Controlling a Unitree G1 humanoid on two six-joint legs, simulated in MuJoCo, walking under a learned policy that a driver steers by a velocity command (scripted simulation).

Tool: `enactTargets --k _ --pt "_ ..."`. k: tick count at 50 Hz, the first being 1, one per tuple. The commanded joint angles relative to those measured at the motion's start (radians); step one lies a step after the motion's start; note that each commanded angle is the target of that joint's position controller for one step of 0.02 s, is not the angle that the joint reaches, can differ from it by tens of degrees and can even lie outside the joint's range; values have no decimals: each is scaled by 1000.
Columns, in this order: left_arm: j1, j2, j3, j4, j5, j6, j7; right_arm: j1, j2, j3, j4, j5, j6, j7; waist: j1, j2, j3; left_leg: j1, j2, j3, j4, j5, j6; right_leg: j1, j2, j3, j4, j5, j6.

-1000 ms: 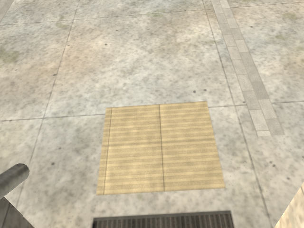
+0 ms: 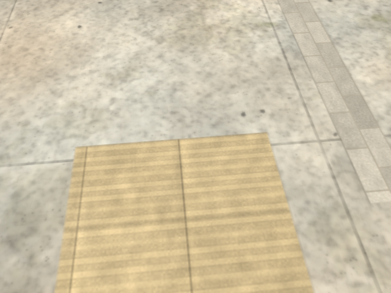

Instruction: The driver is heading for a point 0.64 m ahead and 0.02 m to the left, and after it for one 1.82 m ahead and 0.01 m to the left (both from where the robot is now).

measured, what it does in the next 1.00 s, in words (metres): walks ahead: left foot, then right foot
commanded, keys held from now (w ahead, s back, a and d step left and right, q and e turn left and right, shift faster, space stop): w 0.70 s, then no key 0.30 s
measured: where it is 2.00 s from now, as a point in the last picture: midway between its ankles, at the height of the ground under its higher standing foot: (178, 246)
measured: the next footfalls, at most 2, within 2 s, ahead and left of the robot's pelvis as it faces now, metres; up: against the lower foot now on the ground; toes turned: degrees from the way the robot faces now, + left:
left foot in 0.32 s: +0.40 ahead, +0.16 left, +0.00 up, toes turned +1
right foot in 0.86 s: +0.70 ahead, -0.08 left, +0.00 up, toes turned -1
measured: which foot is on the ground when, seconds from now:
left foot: up 0.00-0.30, down 0.32-0.86, up 0.88-1.00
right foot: down 0.00-0.34, up 0.36-0.84, down 0.86-1.00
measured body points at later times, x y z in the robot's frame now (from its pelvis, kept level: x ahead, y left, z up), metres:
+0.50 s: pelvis +0.30 +0.07 +0.00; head +0.32 +0.09 +0.45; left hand +0.41 +0.33 -0.15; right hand +0.37 -0.17 -0.14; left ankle +0.36 +0.15 -0.74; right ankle +0.28 -0.09 -0.64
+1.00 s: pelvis +0.56 +0.00 +0.00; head +0.60 -0.01 +0.44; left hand +0.71 +0.24 -0.13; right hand +0.59 -0.26 -0.16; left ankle +0.47 +0.16 -0.65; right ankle +0.66 -0.08 -0.74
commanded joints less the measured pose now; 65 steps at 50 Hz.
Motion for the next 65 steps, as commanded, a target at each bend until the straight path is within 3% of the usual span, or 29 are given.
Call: enactTargets --k 1,2,3,4,6,7,9,13,16,17,18,19,20,22,25,30,38,41,43,44,45,46,47,49,53,59,63,64,65 --pt "511 242 83 128 2 28 36 -95 -82 2 -215 47 -37 -3 236 -154 -383 -911 133 -77 233 140 -33 1010 -370 481 71 42 -340" --pt "381 145 61 91 7 19 49 -213 -100 -16 -235 41 -28 -34 201 86 -267 -840 187 -67 17 435 -14 724 -346 513 -104 -256 -271" --pt "284 148 58 82 29 6 52 -221 -86 -14 -254 49 -11 -48 127 43 -167 -799 206 -92 -5 511 -29 509 -399 631 -132 -254 -302" --pt "195 108 41 65 23 -1 52 -240 -65 -11 -255 28 15 -54 69 137 2 -714 240 -76 -128 553 -71 202 -352 516 -136 -52 -273" --pt "105 97 39 72 28 0 56 -193 -73 -17 -272 2 26 -55 -16 -10 96 -469 289 -98 -453 547 -84 -164 -211 265 -173 86 -209" --pt "93 111 45 51 16 -4 63 -217 -79 -19 -295 -18 18 -54 -11 -76 94 -387 283 -84 -624 625 -100 -204 -167 196 -196 186 -189" --pt "131 139 62 58 7 -6 89 -306 -108 -20 -298 -22 13 -31 22 -8 4 -176 251 -33 -924 861 -94 -183 -96 92 -161 155 -150" --pt "250 172 88 97 -31 1 84 -445 -133 -20 -315 -3 27 7 78 20 -8 -144 196 26 -1129 827 -63 94 -169 141 -142 136 -144" --pt "292 143 68 125 -1 11 72 -277 -192 -58 -233 -30 16 25 -13 62 -93 141 133 80 -1187 778 -11 156 -74 47 146 271 -82" --pt "283 121 60 98 23 12 71 -89 -263 -77 -185 -32 16 29 -74 179 -190 383 242 -101 -1182 797 43 -15 1 -25 491 155 -37" --pt "418 -7 25 83 8 -16 58 2 -332 -86 -153 -27 10 44 -10 510 -357 665 462 -620 -1392 476 214 -333 138 14 854 -378 -9" --pt "373 73 40 90 -18 -28 53 -13 -262 -69 -166 -24 4 43 -23 415 -342 695 470 -800 -1527 227 206 -480 109 118 971 -381 -22" --pt "240 117 49 60 -36 -26 56 -100 -228 -60 -179 -23 -5 36 -37 298 -178 581 463 -666 -1523 238 166 -580 54 94 995 -301 -39" --pt "155 113 53 31 1 -11 75 -284 -202 -50 -209 -57 -20 36 37 111 -82 297 406 -486 -1560 448 151 -452 -37 100 839 -94 -69" --pt "188 115 74 29 3 8 81 -277 -118 -29 -165 -37 -20 38 99 133 -59 179 331 -285 -1621 633 132 -289 -80 90 667 -69 -58" --pt "-11 79 71 -41 -2 17 76 -144 -155 -44 -88 -16 -10 -3 62 95 23 251 337 -176 -1683 739 124 -352 -76 62 329 133 12" --pt "-194 72 55 -58 3 -1 27 -87 -163 -45 -46 -17 -2 -3 20 131 101 305 315 -56 -1592 963 79 -208 -14 -2 75 227 16" --pt "-98 123 74 -32 0 -12 19 -126 -208 -62 -45 -15 6 -14 88 179 29 385 335 -65 -1460 1240 43 -75 23 -6 4 171 -37" --pt "165 211 107 59 22 -19 29 -161 -200 -59 -70 -21 13 -14 197 117 -138 298 242 -8 -1162 1291 -7 295 4 -3 -5 492 -86" --pt "274 271 113 79 49 -13 34 -79 -124 -36 -80 -38 7 -8 177 -73 -304 -27 133 37 -808 785 -66 691 -236 228 98 859 -193" --pt "318 242 95 95 41 1 22 51 -73 -16 -44 -19 -1 1 169 -236 -505 -166 33 -66 -550 152 -83 831 -412 509 4 875 -326" --pt "258 191 80 75 32 11 17 12 -156 -42 -34 4 1 2 166 -109 -462 -189 79 -146 -452 188 -71 704 -361 477 -47 635 -294" --pt "127 155 64 49 19 13 19 -106 -177 -50 -69 12 11 -6 143 -43 -296 -248 129 -81 -469 264 -70 537 -313 353 -93 515 -247" --pt "20 84 34 46 29 13 25 -183 -146 -58 -86 -14 38 -25 79 44 -145 -167 203 -51 -601 394 -95 250 -235 223 -162 436 -217" --pt "40 100 30 91 60 20 40 -169 -109 -64 -89 -30 71 -41 41 -46 -117 22 198 -12 -884 462 -125 93 -158 99 -199 477 -224" --pt "65 124 34 103 39 52 65 -297 -139 -61 -108 -30 111 -42 71 -51 -65 127 186 1 -1185 581 -118 57 -152 155 -276 -133 -188" --pt "133 94 25 132 23 64 66 -275 -164 -56 -95 -56 106 -33 69 15 -2 259 233 -16 -1407 754 -68 6 -87 145 -244 -312 -71" --pt "179 104 34 131 23 66 67 -290 -225 -71 -83 -40 107 -34 121 101 18 213 215 9 -1371 695 -47 12 -32 97 -257 -286 -50" --pt "147 115 35 127 30 71 73 -283 -191 -69 -74 -30 101 -29 94 108 24 143 198 9 -1400 630 -45 82 -14 62 -226 -255 -37"
Keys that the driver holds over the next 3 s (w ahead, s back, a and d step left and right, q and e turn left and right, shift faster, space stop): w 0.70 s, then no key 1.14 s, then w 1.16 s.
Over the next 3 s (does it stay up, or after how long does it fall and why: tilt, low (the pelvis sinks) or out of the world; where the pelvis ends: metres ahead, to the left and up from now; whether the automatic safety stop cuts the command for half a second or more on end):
stays up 1.14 0.02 0.00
